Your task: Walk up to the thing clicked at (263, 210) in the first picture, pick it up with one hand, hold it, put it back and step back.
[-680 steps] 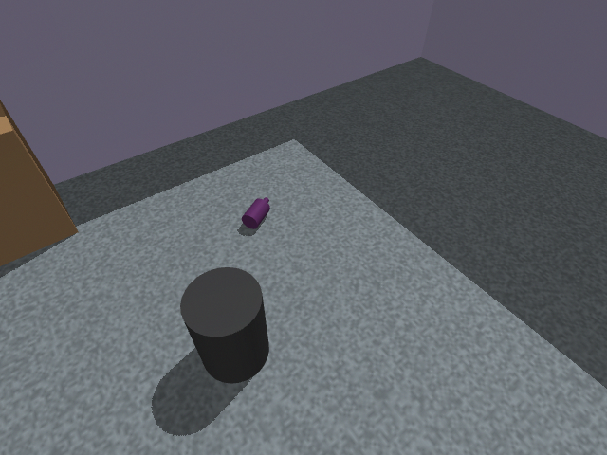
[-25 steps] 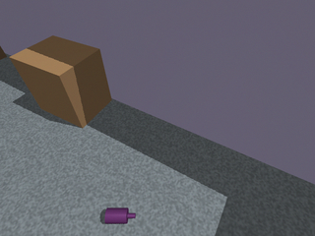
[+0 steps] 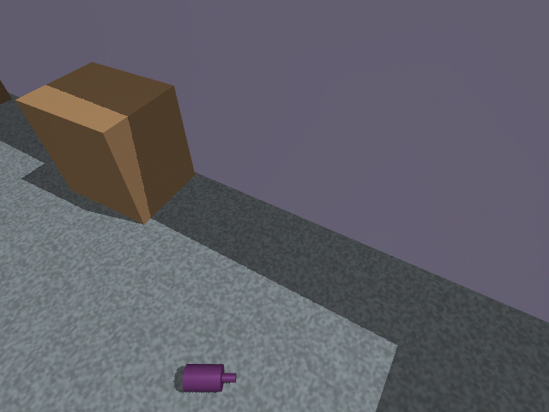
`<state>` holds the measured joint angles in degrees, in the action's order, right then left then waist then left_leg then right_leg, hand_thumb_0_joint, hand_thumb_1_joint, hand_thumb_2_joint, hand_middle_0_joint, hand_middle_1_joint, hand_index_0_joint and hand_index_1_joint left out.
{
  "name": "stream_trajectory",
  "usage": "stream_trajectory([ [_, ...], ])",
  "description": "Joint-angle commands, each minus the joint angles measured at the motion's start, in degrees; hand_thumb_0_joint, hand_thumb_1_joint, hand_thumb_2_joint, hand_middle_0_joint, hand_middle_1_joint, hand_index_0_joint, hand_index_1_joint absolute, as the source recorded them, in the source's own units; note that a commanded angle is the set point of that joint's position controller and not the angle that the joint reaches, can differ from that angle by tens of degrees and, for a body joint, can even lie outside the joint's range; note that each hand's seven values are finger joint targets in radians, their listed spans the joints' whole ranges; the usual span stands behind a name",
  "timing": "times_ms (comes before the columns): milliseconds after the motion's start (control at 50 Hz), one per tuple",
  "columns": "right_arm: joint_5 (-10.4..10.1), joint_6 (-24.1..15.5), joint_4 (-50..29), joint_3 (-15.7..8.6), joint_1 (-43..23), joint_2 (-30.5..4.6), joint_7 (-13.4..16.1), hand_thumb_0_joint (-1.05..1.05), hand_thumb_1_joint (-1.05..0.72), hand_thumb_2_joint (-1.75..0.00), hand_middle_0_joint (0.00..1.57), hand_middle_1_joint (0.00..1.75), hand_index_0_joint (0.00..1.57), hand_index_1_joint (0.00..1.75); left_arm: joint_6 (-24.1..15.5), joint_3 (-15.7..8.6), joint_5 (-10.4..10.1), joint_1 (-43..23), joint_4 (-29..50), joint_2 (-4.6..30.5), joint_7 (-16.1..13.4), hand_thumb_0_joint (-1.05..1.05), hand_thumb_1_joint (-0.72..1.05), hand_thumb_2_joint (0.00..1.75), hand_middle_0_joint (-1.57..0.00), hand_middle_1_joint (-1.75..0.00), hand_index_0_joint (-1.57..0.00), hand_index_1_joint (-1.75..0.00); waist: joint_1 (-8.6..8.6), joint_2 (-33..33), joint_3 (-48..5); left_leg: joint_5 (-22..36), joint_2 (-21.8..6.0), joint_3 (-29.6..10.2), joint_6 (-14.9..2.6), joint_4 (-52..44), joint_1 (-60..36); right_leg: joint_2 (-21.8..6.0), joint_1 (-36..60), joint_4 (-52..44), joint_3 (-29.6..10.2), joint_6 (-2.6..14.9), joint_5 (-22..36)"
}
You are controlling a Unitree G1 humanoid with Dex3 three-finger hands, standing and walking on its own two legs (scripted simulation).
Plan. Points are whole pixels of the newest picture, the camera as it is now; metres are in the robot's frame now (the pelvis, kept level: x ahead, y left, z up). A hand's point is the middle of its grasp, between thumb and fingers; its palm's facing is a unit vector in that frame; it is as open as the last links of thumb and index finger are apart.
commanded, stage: stand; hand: left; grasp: from above
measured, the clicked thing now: (210, 377) +0.41 +0.22 -0.74
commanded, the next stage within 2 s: rise first in 0.22 s
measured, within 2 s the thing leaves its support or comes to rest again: neither
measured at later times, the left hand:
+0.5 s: hand out of the picture +0.13 +0.25 -0.16, palm faces +0.00 -0.94 -0.34, open 7.9 cm
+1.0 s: hand out of the picture +0.11 +0.27 -0.23, palm faces -0.19 -0.86 -0.46, open 13.8 cm
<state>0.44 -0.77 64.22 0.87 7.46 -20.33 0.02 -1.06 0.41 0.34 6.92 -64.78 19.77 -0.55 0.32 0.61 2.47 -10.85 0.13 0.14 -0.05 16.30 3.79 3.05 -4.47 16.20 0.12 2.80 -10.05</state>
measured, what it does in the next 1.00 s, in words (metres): lowers itself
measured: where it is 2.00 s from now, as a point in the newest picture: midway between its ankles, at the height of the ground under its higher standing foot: outside the picture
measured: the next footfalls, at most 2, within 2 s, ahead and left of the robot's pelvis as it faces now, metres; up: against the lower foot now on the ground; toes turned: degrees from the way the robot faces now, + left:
none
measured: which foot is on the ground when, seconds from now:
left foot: down 0.00-1.00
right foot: down 0.00-1.00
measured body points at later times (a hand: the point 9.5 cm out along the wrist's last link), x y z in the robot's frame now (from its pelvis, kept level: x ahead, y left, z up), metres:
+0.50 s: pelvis -0.02 +0.00 -0.02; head +0.04 +0.00 +0.43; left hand +0.13 +0.30 -0.14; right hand +0.08 -0.27 -0.14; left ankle -0.02 +0.12 -0.75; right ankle -0.01 -0.08 -0.75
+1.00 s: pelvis -0.02 +0.03 -0.09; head +0.07 +0.05 +0.35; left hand +0.12 +0.32 -0.20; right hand +0.15 -0.22 -0.18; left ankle -0.02 +0.12 -0.75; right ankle -0.01 -0.08 -0.75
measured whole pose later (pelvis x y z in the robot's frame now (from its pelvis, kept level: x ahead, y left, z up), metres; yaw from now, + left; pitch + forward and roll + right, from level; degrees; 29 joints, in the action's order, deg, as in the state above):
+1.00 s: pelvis -0.02 +0.03 -0.09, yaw +1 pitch +18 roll -2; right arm -1.4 -6.0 31.1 -1.1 12.3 -14.5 0.6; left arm 9.5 -4.1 15.8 14.2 -28.3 17.5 -2.4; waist 1.5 -0.2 -7.0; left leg -30.6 1.5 0.0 -2.6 64.0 50.8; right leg 1.5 -50.1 61.7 1.9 0.8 -29.1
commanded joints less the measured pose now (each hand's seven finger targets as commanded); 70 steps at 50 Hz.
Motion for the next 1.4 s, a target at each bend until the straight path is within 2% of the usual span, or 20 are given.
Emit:
stream_trajectory([
  [0, 0.12, -1.06, -2.96, -2.47, -1.25, -11.55, 0.97, 0.00, -0.90, -0.90, 0.20, 0.30, 0.20, 0.30, -1.31, -2.47, 0.05, -1.62, 3.15, 12.97, -0.60, 0.00, 0.90, 0.90, -0.20, -0.30, -0.20, -0.30, 0.02, -0.27, -4.05, 10.95, -8.08, -5.91, -1.41, -1.49, -0.75, -10.43, 0.92, -1.56, -7.55, -0.75, 14.32],
  [300, 0.16, -1.08, -3.20, -2.56, -1.51, -11.51, 0.97, 0.00, -0.92, -0.91, 0.20, 0.30, 0.20, 0.30, -1.18, -2.64, 0.05, -2.12, 3.20, 12.98, -0.56, 0.00, 0.90, 0.89, -0.25, -0.29, -0.24, -0.30, 0.15, 0.11, -3.69, 10.03, -7.99, -6.07, -1.24, -1.85, -0.25, -10.39, 0.86, -1.67, -7.54, -0.61, 12.46],
  [320, -4.32, -3.92, -18.44, 0.12, -2.23, -2.21, 2.07, 0.00, -0.94, -0.91, 0.20, 0.30, 0.20, 0.30, -6.34, -1.36, -3.17, -22.22, 23.31, 1.32, -1.30, 0.00, 0.82, 0.93, -0.26, -0.37, -0.22, -0.38, 6.64, 2.37, 1.31, 2.28, 0.84, 1.20, -1.25, 3.01, 9.12, -3.42, -13.07, 2.52, -1.61, -1.74, 6.16],
  [340, -4.35, -3.91, -15.32, -0.39, 0.81, -3.80, 2.56, 0.00, -0.88, -0.90, 0.20, 0.30, 0.20, 0.30, -5.70, -2.95, -2.76, -26.38, 19.57, 5.58, -1.41, 0.00, 0.74, 0.91, -0.25, -0.45, -0.21, -0.46, 4.30, -1.50, -2.27, 2.13, 0.86, 0.95, -1.73, 4.48, 8.96, -3.64, -9.14, 2.85, -1.02, -2.31, 4.39],
  [360, -4.34, -3.24, -15.25, -1.74, 3.20, -5.81, 3.10, 0.00, -0.89, -0.90, 0.20, 0.30, 0.20, 0.30, -3.38, -7.30, -1.14, -15.06, 9.50, 12.61, -1.46, 0.00, 0.66, 0.88, -0.22, -0.53, -0.21, -0.54, 2.54, -1.17, -1.91, 1.29, 0.84, 1.06, -1.55, 5.20, 10.31, -3.50, -9.20, 3.72, -0.60, -1.92, 2.44],
  [420, -2.51, -3.43, -19.64, -3.84, 5.03, -5.15, 2.87, 0.00, -0.93, -0.91, 0.20, 0.30, 0.20, 0.30, -2.60, -9.29, 3.87, -17.12, 7.30, 14.27, 0.83, 0.00, 0.42, 0.88, -0.21, -0.77, -0.22, -0.77, 1.20, -3.20, -12.12, 3.79, 1.64, 0.90, -2.13, 13.84, 15.95, -4.20, -10.72, 11.74, -1.25, -2.04, 6.59],
  [440, -2.13, -3.63, -19.87, -4.53, 7.59, -4.92, 2.60, 0.00, -0.93, -0.91, 0.20, 0.30, 0.20, 0.30, -1.86, -9.86, 5.70, -9.77, 3.39, 12.77, 1.33, 0.00, 0.34, 0.87, -0.20, -0.85, -0.21, -0.84, 0.67, -2.59, -14.48, 4.96, 1.97, 0.50, -1.93, 16.46, 18.09, -4.02, -12.05, 14.72, -1.13, -1.70, 7.68],
  [500, -2.33, -3.81, -25.77, -5.33, 7.37, -4.63, 2.08, 0.00, -0.94, -0.91, 0.20, 0.30, 0.20, 0.30, -0.16, -11.53, 7.71, -3.19, 10.88, 12.27, 0.72, 0.00, 0.10, 0.87, -0.20, -0.91, -0.22, -0.89, -2.85, 2.45, -18.35, 6.56, 2.60, 0.28, -0.91, 18.01, 19.14, -3.17, -12.21, 17.32, -0.87, -0.83, 6.90],
  [540, -2.77, -3.65, -28.61, -5.47, 6.37, -4.49, 1.99, 0.00, -0.91, -0.90, 0.20, 0.30, 0.20, 0.30, 2.90, -9.25, 8.02, -3.61, 13.94, 8.75, -0.04, 0.00, -0.06, 0.88, -0.18, -0.93, -0.20, -0.92, -0.93, 0.38, -16.34, 4.56, 2.33, -0.19, -1.13, 18.03, 20.46, -2.50, -14.38, 16.76, -0.49, -0.93, 4.60],
  [580, -2.97, -3.72, -31.13, -5.26, 5.14, -4.05, 2.07, 0.00, -0.93, -0.90, 0.20, 0.30, 0.20, 0.30, 5.53, -9.83, 8.94, -5.00, 17.08, 9.99, -0.94, 0.00, -0.22, 0.89, -0.19, -0.95, -0.20, -0.94, -0.40, -0.63, -15.92, 2.83, 2.19, -0.31, -1.40, 20.34, 22.92, -2.59, -16.83, 17.94, -0.45, -1.22, 2.71],
  [640, -2.66, -4.56, -33.18, -5.03, 5.55, -3.50, 1.85, 0.00, -0.91, -0.90, 0.20, 0.30, 0.20, 0.30, 7.24, -8.74, 9.25, -4.02, 21.18, 7.81, -1.28, 0.00, -0.45, 0.89, -0.18, -0.98, -0.18, -0.98, 0.49, -1.64, -15.11, 0.30, 1.53, -0.51, -1.38, 24.38, 26.20, -2.21, -22.06, 22.09, 0.01, -1.30, -0.65],
  [700, -2.29, -5.57, -34.81, -5.28, 6.17, -2.89, 1.88, 0.00, -0.90, -0.90, 0.20, 0.30, 0.20, 0.30, 7.34, -9.93, 10.66, -4.04, 26.47, 9.02, -1.74, 0.00, -0.50, 0.91, -0.15, -1.01, -0.16, -1.00, 0.75, -0.89, -15.69, -2.07, 1.27, -0.91, -1.22, 28.35, 29.74, -2.19, -27.02, 26.16, 0.14, -1.42, -3.37],
  [800, -2.22, -6.69, -37.89, -5.50, 5.93, -2.31, 1.86, 0.00, -0.91, -0.90, 0.20, 0.30, 0.20, 0.30, 7.75, -8.58, 12.96, 2.17, 35.99, 7.40, -2.00, 0.00, -0.54, 0.95, -0.13, -1.02, -0.13, -1.02, 1.36, 1.08, -18.66, -1.57, 0.72, -1.75, -0.93, 33.44, 32.82, -2.16, -32.19, 32.22, 0.35, -1.24, -3.49],
  [980, -1.62, -8.15, -40.87, -5.69, 5.12, -2.67, 0.97, 0.00, -0.95, -0.91, 0.20, 0.30, 0.20, 0.30, 9.54, -7.50, 17.40, 10.43, 47.46, 6.48, -3.10, 0.00, -0.58, 0.94, -0.13, -1.05, -0.14, -1.04, 1.10, 5.47, -24.37, 4.76, -1.27, -5.80, -0.02, 41.77, 35.78, -1.31, -45.75, 44.12, 1.59, -0.69, -4.57],
  [1060, -1.47, -9.27, -40.81, -5.69, 4.19, -3.53, 0.50, 0.00, -0.96, -0.91, 0.20, 0.30, 0.20, 0.30, 9.01, -6.87, 19.62, 4.05, 48.14, 7.42, -3.52, 0.00, -0.61, 0.95, -0.11, -1.07, -0.12, -1.07, 2.72, 5.70, -24.10, 1.54, -2.11, -7.95, 0.43, 46.26, 40.55, -1.20, -55.31, 50.31, 2.04, -0.71, -8.57],
  [1120, -1.40, -10.28, -40.47, -5.47, 3.47, -3.84, 0.08, 0.00, -0.95, -0.91, 0.20, 0.30, 0.20, 0.30, 7.06, -6.18, 23.49, 0.88, 44.59, 7.58, -3.93, 0.00, -0.61, 0.96, -0.10, -1.08, -0.11, -1.07, 3.09, 4.93, -26.74, -2.27, -1.26, -7.60, 0.25, 51.76, 45.98, -1.22, -61.18, 55.75, 2.01, -0.51, -10.42],
  [1220, -1.67, -11.54, -38.36, -5.68, 2.68, -4.69, -0.90, 0.00, -0.93, -0.91, 0.20, 0.30, 0.20, 0.30, 3.30, -5.47, 29.50, -6.32, 39.27, 9.62, -5.55, 0.00, -0.55, 0.95, -0.10, -1.09, -0.11, -1.08, 3.15, 3.67, -32.17, -4.54, 0.66, -5.08, -0.46, 61.08, 56.83, -1.55, -66.48, 63.62, 1.34, -0.51, -9.42],
  [1260, -1.72, -11.85, -36.98, -6.20, 2.52, -5.51, -1.23, 0.00, -0.93, -0.91, 0.20, 0.30, 0.20, 0.30, 1.43, -8.49, 31.72, -10.24, 37.27, 13.95, -6.27, 0.00, -0.56, 0.95, -0.11, -1.09, -0.12, -1.08, 1.49, 4.56, -34.53, -6.12, 1.02, -4.64, -0.48, 64.19, 60.18, -1.56, -69.30, 66.68, 1.17, -0.41, -10.51],
  [1340, -1.62, -12.18, -34.62, -6.78, 2.61, -6.02, -2.11, 0.00, -0.94, -0.91, 0.20, 0.30, 0.20, 0.30, -1.75, -6.44, 36.45, -17.07, 34.29, 14.48, -7.29, 0.00, -0.57, 0.97, -0.10, -1.09, -0.11, -1.08, 1.31, 5.97, -39.43, -6.61, 1.18, -4.54, -0.34, 69.64, 64.40, -1.49, -75.61, 72.15, 1.38, -0.17, -11.18],
  [1380, -1.59, -12.03, -33.26, -7.12, 3.14, -6.21, -2.48, 0.00, -0.94, -0.91, 0.20, 0.30, 0.20, 0.30, -3.15, -7.10, 38.52, -20.52, 31.37, 16.30, -7.96, 0.00, -0.56, 0.96, -0.10, -1.08, -0.11, -1.07, 1.59, 4.28, -41.52, -7.80, 1.69, -3.57, -1.05, 73.54, 69.04, -1.39, -76.23, 73.72, 1.15, -0.24, -10.97],
])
